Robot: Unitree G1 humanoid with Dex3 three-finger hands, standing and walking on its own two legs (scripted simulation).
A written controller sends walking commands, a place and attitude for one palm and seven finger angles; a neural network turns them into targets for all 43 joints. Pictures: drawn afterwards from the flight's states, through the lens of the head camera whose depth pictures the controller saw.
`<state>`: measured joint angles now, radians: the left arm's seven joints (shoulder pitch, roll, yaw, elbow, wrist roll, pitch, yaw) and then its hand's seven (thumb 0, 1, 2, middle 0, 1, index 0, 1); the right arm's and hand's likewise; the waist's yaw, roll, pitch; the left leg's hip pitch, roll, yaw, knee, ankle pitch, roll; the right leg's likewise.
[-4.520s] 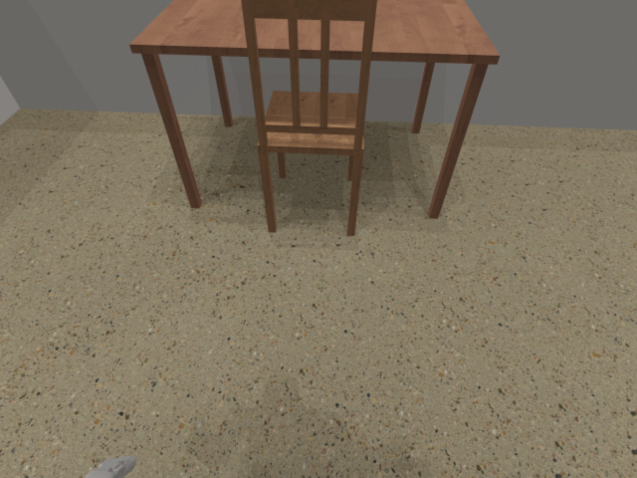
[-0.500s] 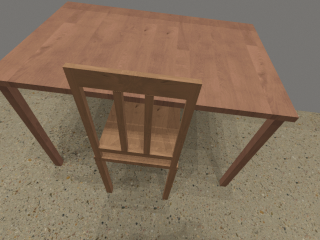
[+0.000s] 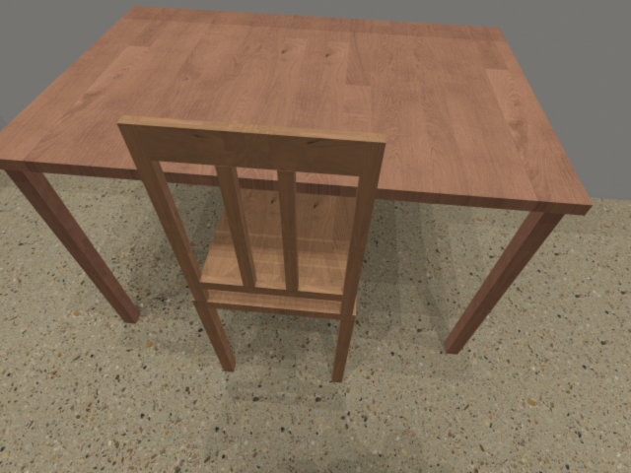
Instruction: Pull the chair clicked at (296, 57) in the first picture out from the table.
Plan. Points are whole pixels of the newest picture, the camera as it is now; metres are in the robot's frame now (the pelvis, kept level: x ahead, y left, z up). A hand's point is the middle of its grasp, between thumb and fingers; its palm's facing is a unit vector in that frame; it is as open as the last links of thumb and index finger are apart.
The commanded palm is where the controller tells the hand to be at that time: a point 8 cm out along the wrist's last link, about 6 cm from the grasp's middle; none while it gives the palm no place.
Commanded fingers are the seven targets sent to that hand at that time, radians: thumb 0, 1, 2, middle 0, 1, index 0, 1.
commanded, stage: come to a stop and stand still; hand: left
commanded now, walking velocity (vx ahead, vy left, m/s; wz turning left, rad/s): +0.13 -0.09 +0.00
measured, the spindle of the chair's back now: (239, 233) +0.51 +0.18 -0.06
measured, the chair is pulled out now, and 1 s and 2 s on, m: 0.00 0.00 0.00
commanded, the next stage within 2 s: look again from close up in 0.28 s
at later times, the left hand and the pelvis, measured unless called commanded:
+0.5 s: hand out of the picture -0.03 +0.16 -0.16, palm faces -0.01 -0.98 -0.21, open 7.4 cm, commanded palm none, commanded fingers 0.00 0.90 0.90 -0.20 -0.30 -0.20 -0.30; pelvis -0.01 +0.00 +0.00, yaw -1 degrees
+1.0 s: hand out of the picture -0.02 +0.17 -0.17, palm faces +0.05 -0.98 -0.19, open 7.4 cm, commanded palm none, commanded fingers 0.00 0.90 0.90 -0.20 -0.30 -0.20 -0.30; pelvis -0.02 +0.00 +0.01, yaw +0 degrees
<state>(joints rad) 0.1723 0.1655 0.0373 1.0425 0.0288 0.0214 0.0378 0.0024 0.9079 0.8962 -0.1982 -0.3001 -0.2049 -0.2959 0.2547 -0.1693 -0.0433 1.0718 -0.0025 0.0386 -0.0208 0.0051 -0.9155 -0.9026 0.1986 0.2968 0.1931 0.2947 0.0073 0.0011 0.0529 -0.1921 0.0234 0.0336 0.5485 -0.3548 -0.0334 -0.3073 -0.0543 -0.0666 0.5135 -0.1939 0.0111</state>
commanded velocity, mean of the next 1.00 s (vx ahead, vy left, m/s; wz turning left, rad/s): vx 0.02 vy -0.03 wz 0.00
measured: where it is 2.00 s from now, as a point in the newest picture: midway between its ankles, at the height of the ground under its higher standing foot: outside the picture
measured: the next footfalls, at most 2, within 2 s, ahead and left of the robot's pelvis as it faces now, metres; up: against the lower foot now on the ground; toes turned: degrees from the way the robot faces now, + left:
right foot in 0.32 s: +0.00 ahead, -0.09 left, +0.00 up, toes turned -4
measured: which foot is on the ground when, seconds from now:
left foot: down 0.00-1.00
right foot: down 0.00-0.06, up 0.08-0.30, down 0.32-1.00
